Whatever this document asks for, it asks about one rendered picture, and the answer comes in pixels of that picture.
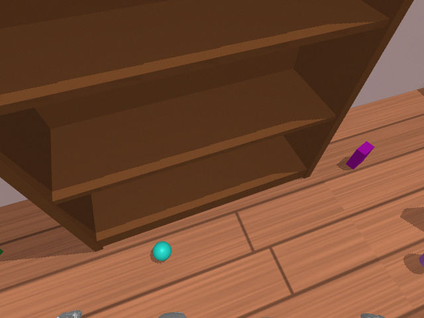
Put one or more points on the bookshelf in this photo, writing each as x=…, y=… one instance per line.
x=121, y=116

